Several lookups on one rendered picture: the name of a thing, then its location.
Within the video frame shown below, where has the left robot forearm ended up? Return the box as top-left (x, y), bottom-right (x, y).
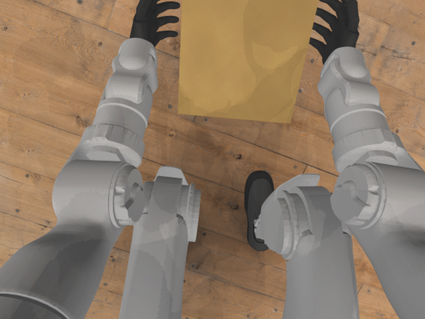
top-left (52, 38), bottom-right (158, 213)

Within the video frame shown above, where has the left robot hand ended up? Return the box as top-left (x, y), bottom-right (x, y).
top-left (129, 0), bottom-right (180, 47)

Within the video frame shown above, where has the robot left shin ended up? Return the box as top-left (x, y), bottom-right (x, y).
top-left (133, 165), bottom-right (189, 226)

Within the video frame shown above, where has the right robot forearm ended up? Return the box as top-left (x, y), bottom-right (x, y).
top-left (317, 47), bottom-right (425, 173)

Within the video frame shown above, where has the robot left upper arm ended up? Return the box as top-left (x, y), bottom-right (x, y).
top-left (0, 159), bottom-right (145, 319)

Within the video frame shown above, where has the right robot thigh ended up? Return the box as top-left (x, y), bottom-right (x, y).
top-left (269, 186), bottom-right (360, 319)

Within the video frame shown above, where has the carton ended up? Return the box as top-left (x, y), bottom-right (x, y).
top-left (178, 0), bottom-right (319, 124)

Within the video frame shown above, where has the robot right upper arm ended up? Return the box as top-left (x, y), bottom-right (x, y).
top-left (330, 161), bottom-right (425, 319)

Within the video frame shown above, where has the right robot hand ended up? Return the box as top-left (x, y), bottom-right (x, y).
top-left (309, 0), bottom-right (359, 64)

